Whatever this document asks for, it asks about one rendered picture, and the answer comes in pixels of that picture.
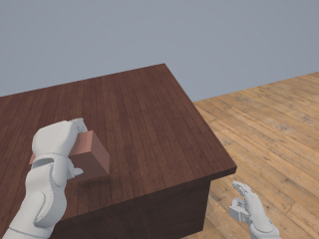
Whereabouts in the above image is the right robot hand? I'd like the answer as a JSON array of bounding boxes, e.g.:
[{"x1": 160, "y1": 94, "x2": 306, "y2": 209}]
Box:
[{"x1": 228, "y1": 180, "x2": 266, "y2": 225}]

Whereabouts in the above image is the robot left forearm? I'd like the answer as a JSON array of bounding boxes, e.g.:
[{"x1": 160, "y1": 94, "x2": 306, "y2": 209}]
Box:
[{"x1": 2, "y1": 153, "x2": 69, "y2": 239}]

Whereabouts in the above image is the left robot hand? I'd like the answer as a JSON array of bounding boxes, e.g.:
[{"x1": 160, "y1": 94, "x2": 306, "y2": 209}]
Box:
[{"x1": 32, "y1": 118, "x2": 88, "y2": 180}]

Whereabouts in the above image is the robot right forearm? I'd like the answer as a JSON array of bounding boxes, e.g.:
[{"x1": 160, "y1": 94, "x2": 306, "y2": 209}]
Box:
[{"x1": 248, "y1": 214, "x2": 282, "y2": 239}]

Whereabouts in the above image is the sponge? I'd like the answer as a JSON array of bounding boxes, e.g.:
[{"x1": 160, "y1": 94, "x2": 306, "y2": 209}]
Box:
[{"x1": 29, "y1": 130, "x2": 110, "y2": 184}]

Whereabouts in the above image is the table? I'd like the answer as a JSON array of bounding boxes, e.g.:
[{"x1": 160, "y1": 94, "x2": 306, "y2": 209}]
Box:
[{"x1": 0, "y1": 63, "x2": 237, "y2": 239}]

